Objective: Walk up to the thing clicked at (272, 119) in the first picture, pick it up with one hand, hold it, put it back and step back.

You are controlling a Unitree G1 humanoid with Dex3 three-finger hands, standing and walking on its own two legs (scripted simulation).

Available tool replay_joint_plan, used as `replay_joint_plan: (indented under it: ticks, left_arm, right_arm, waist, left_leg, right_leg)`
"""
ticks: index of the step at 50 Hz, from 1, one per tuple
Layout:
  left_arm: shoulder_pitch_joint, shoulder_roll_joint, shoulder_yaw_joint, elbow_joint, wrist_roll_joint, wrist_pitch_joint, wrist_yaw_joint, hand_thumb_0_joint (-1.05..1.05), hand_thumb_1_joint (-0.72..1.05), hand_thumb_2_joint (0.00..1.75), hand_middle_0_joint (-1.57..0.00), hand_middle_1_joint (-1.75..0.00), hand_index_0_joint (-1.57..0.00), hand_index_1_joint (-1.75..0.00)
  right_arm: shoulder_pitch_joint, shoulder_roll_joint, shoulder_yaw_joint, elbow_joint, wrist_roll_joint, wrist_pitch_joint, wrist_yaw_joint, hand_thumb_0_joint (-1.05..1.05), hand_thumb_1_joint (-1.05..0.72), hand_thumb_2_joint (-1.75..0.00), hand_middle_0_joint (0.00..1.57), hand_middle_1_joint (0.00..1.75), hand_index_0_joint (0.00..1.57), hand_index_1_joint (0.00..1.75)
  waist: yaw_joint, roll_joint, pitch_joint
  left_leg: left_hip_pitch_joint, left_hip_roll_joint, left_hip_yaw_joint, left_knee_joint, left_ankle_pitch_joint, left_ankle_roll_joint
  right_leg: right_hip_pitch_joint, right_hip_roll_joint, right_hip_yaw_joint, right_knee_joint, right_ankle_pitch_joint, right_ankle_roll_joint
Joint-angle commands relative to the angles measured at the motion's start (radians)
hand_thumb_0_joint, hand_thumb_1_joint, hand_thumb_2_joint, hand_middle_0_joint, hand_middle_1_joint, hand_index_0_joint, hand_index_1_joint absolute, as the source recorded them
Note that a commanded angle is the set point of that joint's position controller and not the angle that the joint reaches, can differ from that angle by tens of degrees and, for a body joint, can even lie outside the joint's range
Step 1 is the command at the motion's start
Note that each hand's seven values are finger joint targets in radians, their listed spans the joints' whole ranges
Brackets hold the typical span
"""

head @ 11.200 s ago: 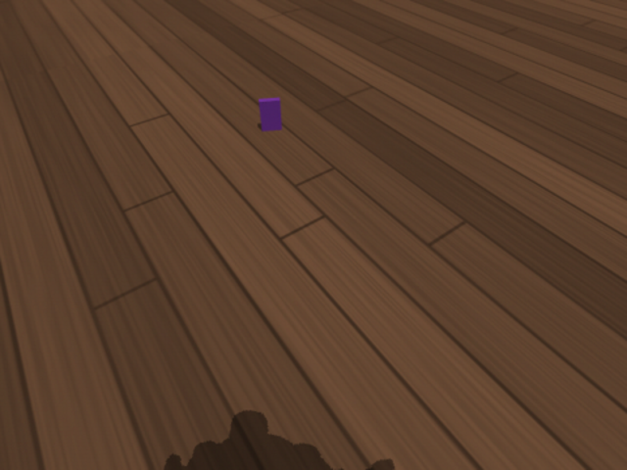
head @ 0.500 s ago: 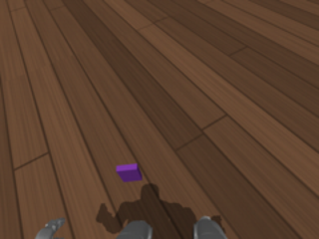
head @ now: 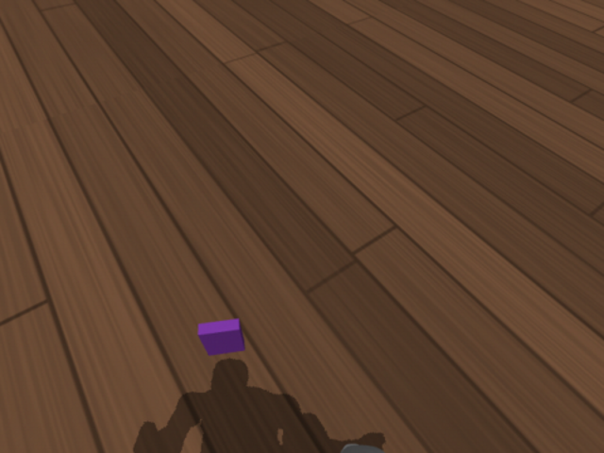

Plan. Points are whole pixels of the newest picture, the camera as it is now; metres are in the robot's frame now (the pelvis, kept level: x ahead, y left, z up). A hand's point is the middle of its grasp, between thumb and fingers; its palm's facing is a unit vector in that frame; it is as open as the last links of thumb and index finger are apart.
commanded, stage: walk up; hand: left
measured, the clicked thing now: (223, 338) +0.50 +0.22 -0.66
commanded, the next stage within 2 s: stand in 0.32 s
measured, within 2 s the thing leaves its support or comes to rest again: neither
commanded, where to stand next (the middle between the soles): +0.14 -0.01 m, yaw -1 degrees
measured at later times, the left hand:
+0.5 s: hand out of the picture +0.13 +0.28 -0.14, palm faces -0.09 -0.93 -0.35, open 7.4 cm
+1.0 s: hand out of the picture +0.15 +0.28 -0.13, palm faces -0.07 -0.94 -0.33, open 7.4 cm
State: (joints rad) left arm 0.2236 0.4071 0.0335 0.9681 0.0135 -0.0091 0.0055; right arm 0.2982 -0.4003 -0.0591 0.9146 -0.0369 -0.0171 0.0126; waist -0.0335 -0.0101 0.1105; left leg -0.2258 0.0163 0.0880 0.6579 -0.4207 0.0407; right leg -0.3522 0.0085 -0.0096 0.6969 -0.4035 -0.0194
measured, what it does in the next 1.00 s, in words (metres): steps on the spot: right foot, then left foot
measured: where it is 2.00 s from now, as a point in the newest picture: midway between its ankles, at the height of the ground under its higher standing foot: outside the picture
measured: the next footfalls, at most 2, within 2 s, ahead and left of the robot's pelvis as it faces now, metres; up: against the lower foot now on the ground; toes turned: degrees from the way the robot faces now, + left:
right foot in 0.02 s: +0.07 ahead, -0.11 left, +0.00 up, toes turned -3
left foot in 0.28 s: +0.11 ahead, +0.15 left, +0.00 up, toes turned +0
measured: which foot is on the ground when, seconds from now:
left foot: down 0.00-0.06, up 0.08-0.26, down 0.28-1.00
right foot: up 0.00-0.00, down 0.02-1.00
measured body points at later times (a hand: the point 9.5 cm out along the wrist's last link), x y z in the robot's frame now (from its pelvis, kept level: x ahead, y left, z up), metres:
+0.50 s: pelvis +0.03 +0.03 +0.01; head +0.05 +0.03 +0.46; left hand +0.13 +0.33 -0.12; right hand +0.10 -0.28 -0.12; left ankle +0.07 +0.15 -0.72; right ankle +0.03 -0.11 -0.72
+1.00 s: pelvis +0.05 +0.03 +0.02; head +0.06 +0.04 +0.47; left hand +0.15 +0.33 -0.11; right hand +0.13 -0.27 -0.10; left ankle +0.07 +0.15 -0.72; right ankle +0.03 -0.11 -0.72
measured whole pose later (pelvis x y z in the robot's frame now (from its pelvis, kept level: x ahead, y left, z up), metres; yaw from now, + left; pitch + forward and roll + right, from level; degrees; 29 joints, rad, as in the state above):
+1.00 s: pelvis +0.05 +0.03 +0.02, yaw -3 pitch -2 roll +0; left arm 0.07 0.35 -0.01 1.12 0.00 -0.01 0.00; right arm 0.05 -0.34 -0.02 1.14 -0.01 -0.02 0.01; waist 0.00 -0.01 0.07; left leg -0.15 0.01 0.04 0.36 -0.17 0.00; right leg -0.11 -0.03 0.04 0.35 -0.20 0.04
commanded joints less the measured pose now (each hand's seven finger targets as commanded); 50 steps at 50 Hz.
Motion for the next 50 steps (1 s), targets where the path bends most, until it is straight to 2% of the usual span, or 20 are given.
replay_joint_plan:
  ticks: [1, 2, 3, 4, 5, 7, 11, 13, 14, 15, 16, 17, 19, 20, 22, 24, 26, 31, 44, 50]
  left_arm:
    - [0.062, 0.206, 0.054, -0.059, 0.009, -0.064, 0.013, 0.00, 0.90, 0.90, -0.20, -0.30, -0.20, -0.30]
    - [0.130, 0.275, 0.077, -0.049, 0.012, -0.067, 0.019, 0.00, 0.90, 0.90, -0.20, -0.30, -0.20, -0.30]
    - [0.125, 0.300, 0.081, -0.053, -0.003, -0.061, 0.018, 0.00, 0.90, 0.90, -0.20, -0.30, -0.20, -0.30]
    - [0.089, 0.320, 0.080, -0.075, -0.001, -0.059, 0.013, 0.00, 0.90, 0.90, -0.20, -0.30, -0.20, -0.30]
    - [0.067, 0.297, 0.079, -0.082, -0.004, -0.054, 0.011, 0.00, 0.90, 0.90, -0.20, -0.30, -0.20, -0.30]
    - [0.003, 0.246, 0.059, -0.102, -0.006, -0.053, 0.014, 0.00, 0.90, 0.90, -0.20, -0.30, -0.20, -0.30]
    - [-0.080, 0.217, 0.041, -0.115, 0.004, -0.032, 0.011, 0.00, 0.90, 0.90, -0.20, -0.30, -0.20, -0.30]
    - [-0.131, 0.207, 0.041, -0.138, -0.009, -0.007, 0.003, 0.00, 0.90, 0.90, -0.20, -0.30, -0.20, -0.30]
    - [-0.134, 0.179, 0.035, -0.150, -0.016, 0.005, -0.002, 0.00, 0.90, 0.90, -0.20, -0.30, -0.20, -0.30]
    - [-0.121, 0.147, 0.031, -0.162, -0.023, 0.014, -0.005, 0.00, 0.90, 0.90, -0.20, -0.30, -0.20, -0.30]
    - [-0.015, 0.075, 0.015, -0.118, -0.037, 0.011, 0.002, 0.00, 0.90, 0.90, -0.20, -0.30, -0.20, -0.30]
    - [-0.028, 0.127, 0.029, -0.094, -0.029, 0.009, 0.010, 0.00, 0.90, 0.90, -0.20, -0.30, -0.20, -0.30]
    - [-0.007, 0.150, 0.029, -0.037, -0.011, -0.010, 0.000, 0.00, 0.90, 0.90, -0.20, -0.30, -0.20, -0.30]
    - [-0.002, 0.151, 0.030, -0.022, -0.009, -0.023, -0.002, 0.00, 0.90, 0.90, -0.20, -0.30, -0.20, -0.30]
    - [-0.086, 0.201, 0.029, -0.034, 0.005, -0.034, 0.003, 0.00, 0.90, 0.90, -0.20, -0.30, -0.20, -0.30]
    - [-0.181, 0.218, 0.022, -0.036, 0.005, -0.035, 0.002, 0.00, 0.90, 0.90, -0.20, -0.30, -0.20, -0.30]
    - [-0.167, 0.162, 0.006, -0.006, -0.011, -0.029, -0.005, 0.00, 0.90, 0.90, -0.20, -0.30, -0.20, -0.30]
    - [-0.151, 0.161, 0.002, 0.043, -0.016, -0.037, -0.004, 0.00, 0.90, 0.90, -0.20, -0.30, -0.20, -0.30]
    - [-0.185, 0.159, 0.001, 0.098, -0.010, -0.027, 0.002, 0.00, 0.90, 0.90, -0.20, -0.30, -0.20, -0.30]
    - [-0.190, 0.155, 0.002, 0.107, -0.010, -0.030, 0.003, 0.00, 0.90, 0.90, -0.20, -0.30, -0.20, -0.30]
  right_arm:
    - [-0.028, -0.205, -0.037, -0.081, 0.038, -0.014, -0.017, 0.00, -0.90, -0.90, 0.20, 0.30, 0.20, 0.30]
    - [-0.035, -0.166, -0.020, -0.110, 0.048, -0.023, -0.019, 0.00, -0.90, -0.90, 0.20, 0.30, 0.20, 0.30]
    - [-0.058, -0.165, -0.018, -0.114, 0.043, -0.018, -0.022, 0.00, -0.90, -0.90, 0.20, 0.30, 0.20, 0.30]
    - [-0.067, -0.196, -0.031, -0.103, 0.027, -0.012, -0.032, 0.00, -0.90, -0.90, 0.20, 0.30, 0.20, 0.30]
    - [-0.086, -0.210, -0.037, -0.094, 0.022, -0.018, -0.032, 0.00, -0.90, -0.90, 0.20, 0.30, 0.20, 0.30]
    - [-0.063, -0.201, -0.033, -0.066, 0.029, -0.021, -0.019, 0.00, -0.90, -0.90, 0.20, 0.30, 0.20, 0.30]
    - [-0.028, -0.160, -0.024, -0.021, 0.038, -0.036, -0.021, 0.00, -0.90, -0.90, 0.20, 0.30, 0.20, 0.30]
    - [0.031, -0.164, -0.035, 0.019, 0.038, -0.046, -0.037, 0.00, -0.90, -0.90, 0.20, 0.30, 0.20, 0.30]
    - [0.031, -0.195, -0.045, 0.025, 0.028, -0.050, -0.048, 0.00, -0.90, -0.90, 0.20, 0.30, 0.20, 0.30]
    - [0.032, -0.267, -0.060, 0.018, 0.014, -0.054, -0.058, 0.00, -0.90, -0.90, 0.20, 0.30, 0.20, 0.30]
    - [-0.099, -0.270, -0.034, -0.041, 0.003, -0.049, -0.041, 0.00, -0.90, -0.90, 0.20, 0.30, 0.20, 0.30]
    - [-0.197, -0.284, -0.042, -0.037, -0.001, -0.043, -0.035, 0.00, -0.90, -0.90, 0.20, 0.30, 0.20, 0.30]
    - [-0.287, -0.201, -0.032, -0.040, 0.024, -0.027, -0.025, 0.00, -0.90, -0.90, 0.20, 0.30, 0.20, 0.30]
    - [-0.290, -0.177, -0.024, -0.039, 0.029, -0.024, -0.026, 0.00, -0.90, -0.90, 0.20, 0.30, 0.20, 0.30]
    - [-0.217, -0.147, -0.013, 0.000, 0.039, -0.022, -0.020, 0.00, -0.90, -0.90, 0.20, 0.30, 0.20, 0.30]
    - [-0.190, -0.160, -0.011, 0.039, 0.038, -0.019, -0.010, 0.00, -0.90, -0.90, 0.20, 0.30, 0.20, 0.30]
    - [-0.236, -0.182, -0.013, 0.064, 0.030, -0.023, -0.005, 0.00, -0.90, -0.90, 0.20, 0.30, 0.20, 0.30]
    - [-0.232, -0.173, -0.007, 0.103, 0.030, -0.031, -0.010, 0.00, -0.90, -0.90, 0.20, 0.30, 0.20, 0.30]
    - [-0.297, -0.152, 0.002, 0.155, 0.032, -0.022, -0.012, 0.00, -0.90, -0.90, 0.20, 0.30, 0.20, 0.30]
    - [-0.299, -0.159, 0.005, 0.165, 0.033, -0.021, -0.013, 0.00, -0.90, -0.90, 0.20, 0.30, 0.20, 0.30]
  waist:
    - [0.057, 0.066, -0.192]
    - [0.087, -0.089, -0.266]
    - [0.100, -0.153, -0.220]
    - [0.084, -0.146, -0.164]
    - [0.078, -0.102, -0.116]
    - [0.042, -0.067, -0.083]
    - [0.012, -0.141, -0.102]
    - [-0.026, -0.125, -0.121]
    - [-0.030, -0.092, -0.122]
    - [-0.026, 0.050, -0.116]
    - [0.047, 0.212, -0.166]
    - [0.062, 0.217, -0.116]
    - [0.090, 0.136, -0.089]
    - [0.088, 0.095, -0.120]
    - [0.025, 0.005, -0.126]
    - [-0.016, -0.010, -0.096]
    - [0.024, 0.013, -0.066]
    - [0.024, -0.021, -0.156]
    - [0.030, 0.032, -0.164]
    - [0.027, 0.027, -0.184]
  left_leg:
    - [0.032, 0.137, -0.124, 0.097, 0.640, 0.058]
    - [-0.171, 0.066, -0.085, 0.277, 0.446, 0.007]
    - [-0.335, -0.029, -0.052, 0.326, -0.068, -0.011]
    - [-0.308, 0.014, -0.121, 0.340, -0.274, -0.013]
    - [-0.300, 0.031, -0.148, 0.347, -0.278, -0.011]
    - [-0.263, 0.035, -0.118, 0.291, -0.167, -0.008]
    - [-0.014, -0.007, -0.035, -0.018, 0.129, -0.028]
    - [0.086, -0.032, -0.005, -0.176, 0.345, -0.043]
    - [0.139, 0.010, -0.063, -0.193, 0.400, -0.031]
    - [0.144, 0.178, -0.296, -0.260, 0.406, 0.025]
    - [0.030, 0.360, -0.507, -0.378, 0.265, 0.141]
    - [-0.114, 0.360, -0.537, -0.375, 0.118, 0.191]
    - [-0.148, 0.197, -0.299, -0.316, 0.050, 0.086]
    - [-0.090, 0.128, -0.222, -0.237, 0.149, 0.034]
    - [0.009, 0.046, -0.150, -0.125, 0.226, -0.025]
    - [0.082, 0.065, -0.173, -0.227, 0.125, -0.009]
    - [0.041, 0.116, -0.233, -0.302, 0.106, 0.002]
    - [0.117, 0.114, -0.185, -0.298, 0.366, -0.005]
    - [0.124, 0.117, -0.168, -0.360, 0.393, -0.024]
    - [0.154, 0.120, -0.158, -0.350, 0.460, -0.022]
  right_leg:
    - [0.275, -0.025, 0.059, -0.269, 0.334, -0.068]
    - [0.472, -0.177, 0.314, -0.234, 0.474, -0.145]
    - [0.479, -0.341, 0.546, -0.282, 0.437, -0.269]
    - [0.365, -0.419, 0.615, -0.281, 0.446, -0.333]
    - [0.289, -0.403, 0.545, -0.297, 0.445, -0.329]
    - [0.242, -0.274, 0.335, -0.272, 0.470, -0.239]
    - [0.054, -0.149, 0.155, -0.179, 0.577, -0.165]
    - [0.019, -0.105, 0.108, -0.055, 0.481, -0.113]
    - [-0.057, -0.077, 0.119, -0.006, 0.370, -0.079]
    - [-0.147, 0.003, 0.112, 0.100, 0.211, -0.031]
    - [-0.043, 0.024, 0.077, 0.139, -0.168, -0.004]
    - [0.046, -0.027, 0.125, 0.135, -0.172, 0.005]
    - [0.167, -0.057, 0.059, -0.105, -0.028, -0.006]
    - [0.182, -0.081, 0.107, -0.200, 0.147, -0.012]
    - [0.090, -0.168, 0.279, -0.336, 0.187, -0.050]
    - [-0.003, -0.159, 0.241, -0.336, 0.069, -0.045]
    - [0.060, -0.094, 0.146, -0.330, 0.049, -0.010]
    - [0.184, -0.114, 0.133, -0.325, 0.326, -0.007]
    - [0.238, -0.122, 0.106, -0.376, 0.330, 0.010]
    - [0.255, -0.133, 0.106, -0.388, 0.407, 0.016]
